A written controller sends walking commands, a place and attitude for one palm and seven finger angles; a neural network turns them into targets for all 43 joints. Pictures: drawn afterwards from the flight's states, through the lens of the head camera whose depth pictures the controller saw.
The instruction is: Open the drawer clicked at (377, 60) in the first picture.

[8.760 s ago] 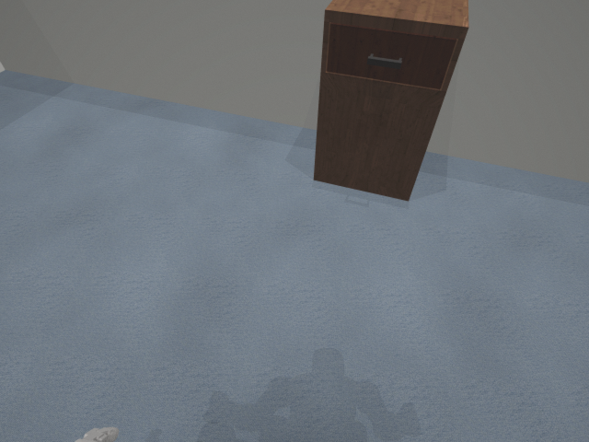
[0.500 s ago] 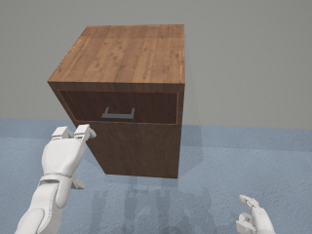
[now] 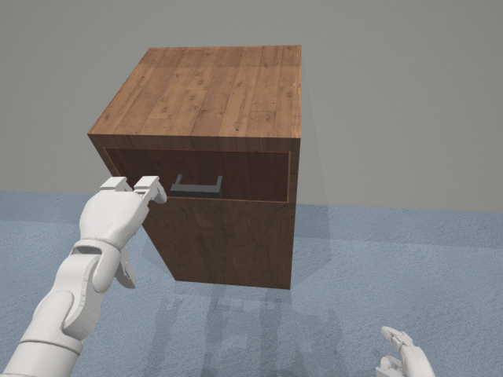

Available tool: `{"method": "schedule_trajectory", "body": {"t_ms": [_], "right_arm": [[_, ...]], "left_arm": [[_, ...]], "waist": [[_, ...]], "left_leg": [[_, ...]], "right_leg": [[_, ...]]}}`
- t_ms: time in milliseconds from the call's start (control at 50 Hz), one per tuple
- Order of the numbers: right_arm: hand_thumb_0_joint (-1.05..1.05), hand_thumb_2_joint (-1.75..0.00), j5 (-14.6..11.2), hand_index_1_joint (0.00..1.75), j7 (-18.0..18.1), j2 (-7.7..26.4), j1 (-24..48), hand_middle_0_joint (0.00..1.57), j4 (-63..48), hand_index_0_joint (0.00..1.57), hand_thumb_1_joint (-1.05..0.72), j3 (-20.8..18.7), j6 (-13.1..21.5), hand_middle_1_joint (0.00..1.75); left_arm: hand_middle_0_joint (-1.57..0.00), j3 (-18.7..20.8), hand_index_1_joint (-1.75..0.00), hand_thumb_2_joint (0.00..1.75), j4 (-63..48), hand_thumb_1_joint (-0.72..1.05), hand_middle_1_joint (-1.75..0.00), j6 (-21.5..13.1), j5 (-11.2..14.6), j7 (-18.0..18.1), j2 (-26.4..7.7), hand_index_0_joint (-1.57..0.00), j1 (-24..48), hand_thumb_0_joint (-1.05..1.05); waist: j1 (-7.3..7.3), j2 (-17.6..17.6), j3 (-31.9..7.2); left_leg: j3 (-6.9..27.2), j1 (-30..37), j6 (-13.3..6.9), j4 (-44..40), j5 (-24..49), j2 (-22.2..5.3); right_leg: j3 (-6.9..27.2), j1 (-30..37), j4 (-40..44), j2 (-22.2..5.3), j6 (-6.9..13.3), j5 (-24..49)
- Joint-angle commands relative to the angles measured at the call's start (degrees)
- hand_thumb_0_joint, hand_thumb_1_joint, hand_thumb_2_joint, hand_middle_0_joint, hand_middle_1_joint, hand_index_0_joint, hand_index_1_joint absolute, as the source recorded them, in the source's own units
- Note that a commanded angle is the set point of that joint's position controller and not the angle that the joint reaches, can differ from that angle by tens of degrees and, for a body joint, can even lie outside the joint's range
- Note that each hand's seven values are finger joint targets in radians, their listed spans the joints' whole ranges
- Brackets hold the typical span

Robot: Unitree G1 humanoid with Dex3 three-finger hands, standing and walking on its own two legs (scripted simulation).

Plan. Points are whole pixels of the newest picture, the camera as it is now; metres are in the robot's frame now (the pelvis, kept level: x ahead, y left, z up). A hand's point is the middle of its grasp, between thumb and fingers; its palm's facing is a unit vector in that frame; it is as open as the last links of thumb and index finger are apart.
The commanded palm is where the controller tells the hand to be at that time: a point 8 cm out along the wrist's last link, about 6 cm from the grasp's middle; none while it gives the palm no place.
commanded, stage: raise the hand with hooked fingers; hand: left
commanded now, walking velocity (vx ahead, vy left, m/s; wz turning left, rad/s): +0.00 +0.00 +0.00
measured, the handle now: (198, 184) +0.55 +0.22 -0.09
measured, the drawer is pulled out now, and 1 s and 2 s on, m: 0.00 0.00 0.00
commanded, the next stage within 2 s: move the hooked fingers above the handle in 0.18 s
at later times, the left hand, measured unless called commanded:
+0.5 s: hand (142, 230) +0.32 +0.23 +0.06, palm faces +0.00 -0.04 -1.00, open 13.8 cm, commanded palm +0.31 +0.24 +0.11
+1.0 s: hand (164, 205) +0.40 +0.23 +0.02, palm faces -0.03 -0.02 -1.00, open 13.8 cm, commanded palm +0.38 +0.23 +0.08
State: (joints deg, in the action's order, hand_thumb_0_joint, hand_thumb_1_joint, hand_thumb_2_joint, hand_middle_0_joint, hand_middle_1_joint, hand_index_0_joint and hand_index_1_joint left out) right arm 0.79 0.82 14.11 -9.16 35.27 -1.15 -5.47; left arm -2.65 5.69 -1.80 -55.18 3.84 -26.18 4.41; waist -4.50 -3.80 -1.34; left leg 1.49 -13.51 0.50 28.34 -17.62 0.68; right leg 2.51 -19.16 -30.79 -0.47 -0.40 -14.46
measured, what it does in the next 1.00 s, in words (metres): stands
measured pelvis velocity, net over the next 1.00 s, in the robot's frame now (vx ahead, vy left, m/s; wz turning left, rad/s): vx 0.00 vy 0.00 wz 0.00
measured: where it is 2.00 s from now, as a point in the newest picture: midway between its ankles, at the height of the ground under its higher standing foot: outside the picture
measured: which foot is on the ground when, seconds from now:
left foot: down 0.00-1.00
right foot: down 0.00-1.00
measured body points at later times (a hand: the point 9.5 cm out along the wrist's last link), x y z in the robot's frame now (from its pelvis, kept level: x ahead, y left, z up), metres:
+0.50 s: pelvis -0.01 +0.00 +0.00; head +0.02 -0.03 +0.45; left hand +0.31 +0.23 +0.11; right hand +0.18 -0.22 -0.12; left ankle -0.03 +0.13 -0.74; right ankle +0.02 -0.13 -0.74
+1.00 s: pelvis +0.00 +0.00 -0.01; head +0.06 -0.02 +0.43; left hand +0.40 +0.23 +0.07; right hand +0.09 -0.27 -0.15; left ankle -0.03 +0.13 -0.74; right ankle +0.02 -0.13 -0.74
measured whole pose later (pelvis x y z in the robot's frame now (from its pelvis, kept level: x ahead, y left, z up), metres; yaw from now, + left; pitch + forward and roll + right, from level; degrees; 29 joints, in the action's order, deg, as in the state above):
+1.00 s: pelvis +0.00 +0.00 -0.01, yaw +0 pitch +11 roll +1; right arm 0.5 1.5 14.6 -15.5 38.7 -4.7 -5.6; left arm -2.7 38.4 -5.9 -61.3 14.5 -25.1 27.0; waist 0.5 -2.1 -4.7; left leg 1.4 -27.7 0.3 37.3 -21.0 0.7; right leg 2.5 -32.7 -38.1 -0.2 -0.5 -16.8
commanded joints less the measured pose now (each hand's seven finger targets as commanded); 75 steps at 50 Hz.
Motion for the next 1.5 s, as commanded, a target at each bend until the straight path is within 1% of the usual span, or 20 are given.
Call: {"method": "schedule_trajectory", "body": {"t_ms": [0, 100, 260, 320, 380, 540, 560, 600, 760, 800, 860, 940, 1060, 1100, 1140, 1240, 1360, 1400, 1420, 1480], "right_arm": [[0.00, -0.90, -0.18, 0.30, 0.30, 5.63, 6.49, 0.20, -8.52, 0.20, -0.90, -2.21, 3.01, 0.30], [0.00, -0.90, -0.49, 0.30, 0.29, 5.72, 6.48, 0.20, -7.81, 0.20, -0.90, -2.65, 3.20, 0.30], [0.00, -0.90, -0.72, 0.30, 0.77, 5.86, 7.06, 0.20, -8.06, 0.20, -0.90, -2.03, 3.09, 0.30], [0.00, -0.90, -0.77, 0.30, 1.04, 6.00, 6.32, 0.20, -7.30, 0.20, -0.90, -1.99, 3.14, 0.30], [0.00, -0.90, -0.58, 0.30, 1.33, 5.75, 5.17, 0.20, -6.81, 0.20, -0.90, -2.11, 3.34, 0.30], [0.00, -0.90, -0.56, 0.30, 1.96, 5.82, 1.80, 0.20, -5.24, 0.20, -0.90, -2.74, 3.50, 0.30], [0.00, -0.90, -0.62, 0.30, 1.99, 5.95, 1.35, 0.20, -4.98, 0.20, -0.90, -3.07, 3.40, 0.30], [0.00, -0.90, -0.61, 0.30, 1.69, 5.97, 0.71, 0.20, -5.27, 0.20, -0.90, -3.31, 3.29, 0.30], [0.00, -0.90, -0.59, 0.30, 1.40, 6.91, -2.60, 0.20, -5.26, 0.20, -0.90, -4.51, 2.42, 0.30], [0.00, -0.90, -0.62, 0.30, 1.53, 7.07, -3.42, 0.20, -4.65, 0.20, -0.90, -4.59, 2.09, 0.30], [0.00, -0.90, -0.52, 0.30, 1.52, 7.30, -4.94, 0.20, -3.92, 0.20, -0.90, -5.11, 2.05, 0.30], [0.00, -0.90, -0.27, 0.30, 1.04, 7.42, -6.84, 0.20, -3.00, 0.20, -0.90, -5.71, 1.87, 0.30], [0.00, -0.90, -0.31, 0.30, 0.68, 7.83, -8.37, 0.20, -1.97, 0.20, -0.90, -5.79, 1.27, 0.30], [0.00, -0.90, -0.12, 0.30, 0.69, 7.85, -9.22, 0.20, -1.81, 0.20, -0.90, -5.88, 1.14, 0.30], [0.00, -0.90, -0.05, 0.30, 0.66, 7.98, -9.77, 0.20, -1.49, 0.20, -0.90, -5.85, 1.02, 0.30], [0.00, -0.90, 0.39, 0.30, 0.12, 7.81, -11.34, 0.20, -1.01, 0.20, -0.90, -6.22, 1.10, 0.30], [0.00, -0.90, 0.83, 0.30, -0.40, 8.55, -12.77, 0.20, 0.17, 0.20, -0.90, -5.99, 0.81, 0.30], [0.00, -0.90, 1.00, 0.30, -0.55, 8.46, -13.25, 0.20, 0.20, 0.20, -0.90, -6.14, 0.85, 0.30], [0.00, -0.90, 1.07, 0.30, -0.53, 8.70, -13.45, 0.20, 0.31, 0.20, -0.90, -6.03, 0.85, 0.30], [0.00, -0.90, 1.20, 0.30, -0.60, 8.88, -14.57, 0.20, 0.82, 0.20, -0.90, -6.29, 0.97, 0.30]], "left_arm": [[-0.30, 8.87, -1.20, 0.30, -11.96, -0.50, -1.20, -1.96, -0.63, 5.20, -12.34, -0.30, 15.31, 0.00], [-0.30, 7.94, -1.20, 0.30, -11.31, -0.50, -1.20, -1.06, -1.14, 7.24, -11.70, -0.30, 16.19, 0.00], [-0.30, 6.24, -1.20, 0.30, -9.39, -0.50, -1.20, 0.62, -0.43, 5.31, -11.02, -0.30, 15.17, 0.00], [-0.30, 3.89, -1.20, 0.30, -5.71, -0.50, -1.20, 0.26, -1.28, 4.96, -9.18, -0.30, 21.04, 0.00], [-0.30, 3.76, -1.20, 0.30, -3.17, -0.50, -1.20, -0.84, -2.40, 5.76, -9.80, -0.30, 24.78, 0.00], [-0.30, 4.29, -1.20, 0.30, 7.68, -0.50, -1.20, -2.21, -3.75, 8.38, -11.05, -0.30, 34.92, 0.00], [-0.30, 5.59, -1.20, 0.30, 9.46, -0.50, -1.20, -2.28, -3.94, 8.64, -12.15, -0.30, 34.77, 0.00], [-0.30, 3.26, -1.20, 0.30, 10.62, -0.50, -1.20, -2.33, -3.86, 8.67, -9.54, -0.30, 35.45, 0.00], [-0.30, 5.39, -1.20, 0.30, 15.78, -0.50, -1.20, -3.29, -4.48, 9.81, -11.40, -0.30, 36.98, 0.00], [-0.30, 5.10, -1.20, 0.30, 17.58, -0.50, -1.20, -3.65, -5.07, 10.65, -11.49, -0.30, 40.17, 0.00], [-0.30, 7.05, -1.20, 0.30, 19.75, -0.50, -1.20, -4.41, -5.56, 12.26, -13.57, -0.30, 42.19, 0.00], [-0.30, 5.60, -1.20, 0.30, 21.68, -0.50, -1.20, -4.66, -6.03, 14.17, -11.83, -0.30, 45.16, 0.00], [-0.30, 5.17, -1.20, 0.30, 29.50, -0.50, -1.20, -3.38, -6.77, 15.07, -11.99, -0.30, 48.01, 0.00], [-0.30, 5.10, -1.20, 0.30, 29.83, -0.50, -1.20, -3.67, -7.07, 15.25, -12.40, -0.30, 50.13, 0.00], [-0.30, 5.12, -1.20, 0.30, 31.90, -0.50, -1.20, -3.92, -7.15, 15.35, -12.59, -0.30, 51.52, 0.00], [-0.30, 3.24, -1.20, 0.30, 33.37, -0.50, -1.20, -4.98, -8.15, 16.87, -10.26, -0.30, 55.97, 0.00], [-0.30, 5.90, -1.20, 0.30, 39.67, -0.50, -1.20, -2.93, -9.00, 19.23, -13.68, -0.30, 58.78, 0.00], [-0.30, 4.15, -1.20, 0.30, 40.09, -0.50, -1.20, -2.31, -9.08, 19.54, -11.94, -0.30, 61.09, 0.00], [-0.30, 5.65, -1.20, 0.30, 40.75, -0.50, -1.20, -2.21, -9.16, 19.56, -13.75, -0.30, 61.96, 0.00], [-0.30, 4.38, -1.20, 0.30, 42.75, -0.50, -1.20, -1.96, -9.22, 19.29, -12.55, -0.30, 63.00, 0.00]], "waist": [[-0.66, 2.21, -14.44], [-0.30, 1.13, -14.84], [-0.24, 3.70, -12.67], [1.41, 4.52, -10.18], [1.38, 2.78, -12.56], [2.30, 2.85, -16.90], [2.12, 2.95, -17.25], [2.51, 2.71, -18.50], [2.99, 4.49, -21.01], [4.19, 4.42, -20.35], [4.22, 3.77, -22.29], [5.15, 2.46, -25.51], [6.14, 4.00, -24.23], [6.34, 2.97, -26.13], [7.08, 3.07, -25.21], [8.14, 1.33, -26.94], [8.52, 2.56, -27.29], [9.53, 1.47, -28.63], [9.41, 2.31, -29.49], [10.25, 2.12, -30.70]], "left_leg": [[-2.74, -0.43, -1.23, -2.85, 18.50, 1.60], [-2.91, 0.18, -1.21, -3.17, 17.16, 1.59], [-2.89, -0.65, -1.50, -4.37, 14.49, 1.54], [-2.98, -1.44, -1.50, -3.98, 12.47, 1.45], [-2.99, -1.00, -1.35, -3.08, 12.39, 1.74], [-3.00, -3.62, -1.53, -0.43, 13.75, 2.10], [-3.07, -4.24, -1.48, 0.01, 14.85, 2.07], [-3.18, -4.36, -1.49, 0.71, 16.22, 2.03], [-3.33, -7.44, -2.08, 3.38, 17.49, 1.99], [-3.29, -8.27, -2.09, 4.02, 16.90, 1.92], [-3.33, -9.06, -2.18, 4.98, 17.10, 2.02], [-3.16, -8.44, -2.11, 6.63, 20.13, 1.76], [-3.47, -11.70, -2.34, 7.39, 17.97, 1.73], [-3.43, -11.40, -2.34, 7.97, 18.92, 1.61], [-3.22, -12.17, -2.40, 8.46, 18.25, 1.52], [-2.74, -12.30, -2.23, 10.29, 19.26, 1.28], [-2.82, -16.46, -2.39, 11.70, 17.15, 1.39], [-3.17, -16.10, -2.45, 12.48, 17.06, 1.38], [-2.83, -17.06, -2.48, 12.90, 17.08, 1.47], [-2.73, -16.80, -2.55, 13.87, 16.87, 1.21]], "right_leg": [[-2.30, 11.17, 2.38, 0.92, 3.03, 14.24], [-2.44, 10.24, 2.67, 1.10, 3.13, 12.08], [-2.71, 10.67, 3.77, 1.08, 2.85, 9.68], [-3.06, 7.18, 4.14, 1.43, 2.66, 7.46], [-3.06, 6.70, 3.32, 1.26, 2.89, 7.34], [-3.00, 5.98, 1.00, 1.25, 2.93, 10.09], [-3.02, 6.09, 0.36, 1.41, 3.10, 11.37], [-3.22, 5.78, -0.39, 1.37, 3.08, 13.21], [-2.83, 5.06, -2.71, 1.52, 3.00, 15.82], [-2.98, 3.00, -3.17, 1.61, 2.99, 15.33], [-2.79, 2.85, -4.05, 1.72, 3.00, 15.64], [-3.02, 1.43, -5.44, 1.90, 3.06, 17.80], [-3.14, -0.31, -5.91, 2.06, 2.95, 16.97], [-3.06, -0.39, -6.47, 2.03, 2.97, 17.76], [-3.12, -1.98, -6.67, 2.13, 2.95, 16.88], [-3.39, -5.55, -8.25, 2.41, 3.16, 15.99], [-3.26, -6.87, -9.65, 2.46, 3.05, 15.07], [-3.19, -7.61, -9.71, 2.45, 2.89, 15.26], [-3.19, -7.29, -10.31, 2.51, 2.99, 15.12], [-3.13, -8.93, -10.77, 2.60, 2.80, 14.73]]}}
